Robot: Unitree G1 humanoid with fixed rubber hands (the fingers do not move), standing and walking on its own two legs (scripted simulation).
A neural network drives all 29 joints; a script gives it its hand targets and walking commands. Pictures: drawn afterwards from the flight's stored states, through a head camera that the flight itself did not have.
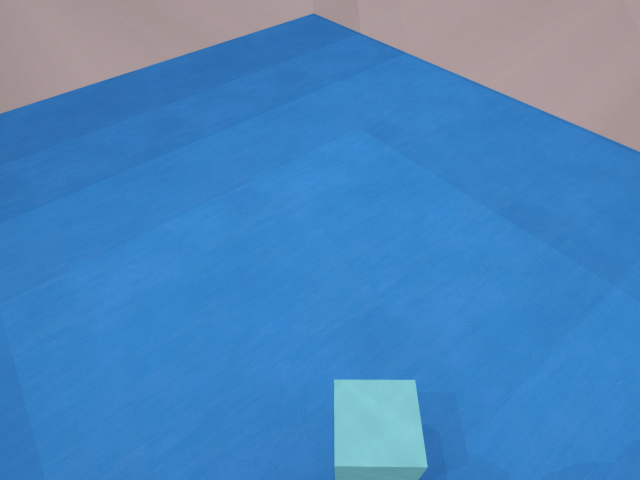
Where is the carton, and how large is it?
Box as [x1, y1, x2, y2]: [334, 380, 427, 479]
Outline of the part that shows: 334,380 335,479 418,479 427,466 414,380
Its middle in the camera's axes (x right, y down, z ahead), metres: +0.14 +0.52 +1.04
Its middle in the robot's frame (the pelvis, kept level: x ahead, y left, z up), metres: +0.37 -0.08 -0.65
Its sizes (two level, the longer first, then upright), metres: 0.210 0.200 0.250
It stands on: the floor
